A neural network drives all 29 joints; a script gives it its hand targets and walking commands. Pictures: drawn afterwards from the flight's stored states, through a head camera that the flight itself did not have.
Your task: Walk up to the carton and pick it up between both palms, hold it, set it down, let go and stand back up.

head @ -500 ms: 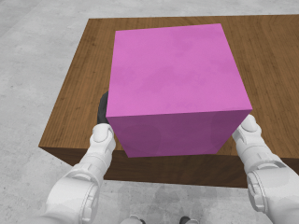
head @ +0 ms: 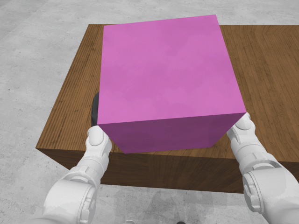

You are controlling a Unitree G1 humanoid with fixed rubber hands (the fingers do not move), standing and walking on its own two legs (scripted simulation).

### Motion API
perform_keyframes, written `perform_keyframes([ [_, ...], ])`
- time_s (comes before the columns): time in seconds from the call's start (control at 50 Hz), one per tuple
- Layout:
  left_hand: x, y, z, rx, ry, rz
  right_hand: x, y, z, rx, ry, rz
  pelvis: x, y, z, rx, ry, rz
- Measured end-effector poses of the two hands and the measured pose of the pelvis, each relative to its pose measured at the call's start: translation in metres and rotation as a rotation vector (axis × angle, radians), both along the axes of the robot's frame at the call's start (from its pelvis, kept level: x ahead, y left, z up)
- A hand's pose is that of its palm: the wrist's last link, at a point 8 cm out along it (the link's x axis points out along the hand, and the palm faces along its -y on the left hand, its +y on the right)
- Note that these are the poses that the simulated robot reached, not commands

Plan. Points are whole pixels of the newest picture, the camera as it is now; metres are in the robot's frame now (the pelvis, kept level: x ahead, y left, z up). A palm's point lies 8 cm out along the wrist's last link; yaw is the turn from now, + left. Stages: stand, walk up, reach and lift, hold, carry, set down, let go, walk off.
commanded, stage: reach and lift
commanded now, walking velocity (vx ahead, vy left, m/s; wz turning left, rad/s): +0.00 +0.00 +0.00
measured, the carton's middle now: (163, 93) +0.47 +0.01 +0.05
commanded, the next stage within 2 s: none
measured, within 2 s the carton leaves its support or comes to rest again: neither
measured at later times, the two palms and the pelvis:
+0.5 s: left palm (105, 122) +0.36 +0.16 +0.04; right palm (247, 109) +0.42 -0.21 +0.06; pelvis -0.02 -0.03 +0.01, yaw +1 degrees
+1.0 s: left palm (99, 98) +0.38 +0.16 +0.13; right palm (272, 90) +0.40 -0.22 +0.16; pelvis -0.02 -0.03 +0.02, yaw +1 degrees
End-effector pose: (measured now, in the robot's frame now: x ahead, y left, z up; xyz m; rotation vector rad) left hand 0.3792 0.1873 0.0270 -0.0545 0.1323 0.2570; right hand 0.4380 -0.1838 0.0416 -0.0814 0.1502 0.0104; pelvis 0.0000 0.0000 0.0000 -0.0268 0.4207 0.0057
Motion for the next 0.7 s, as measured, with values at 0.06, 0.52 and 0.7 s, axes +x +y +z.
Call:
perform_keyframes([
  [0.06, -0.002, -0.003, 0.003, -0.005, -0.014, -0.002, -0.003, -0.003, 0.005, -0.014, -0.016, -0.001, -0.002, -0.003, 0.001, 0.004, -0.006, 0.000],
  [0.52, -0.017, -0.026, 0.015, -0.010, 0.019, -0.015, -0.022, -0.026, 0.021, -0.034, 0.013, -0.016, -0.017, -0.032, 0.005, 0.045, -0.046, 0.002],
  [0.7, -0.013, -0.021, 0.022, 0.029, 0.043, -0.020, -0.017, -0.021, 0.031, -0.022, 0.030, -0.020, -0.016, -0.031, 0.006, 0.045, -0.053, 0.002],
])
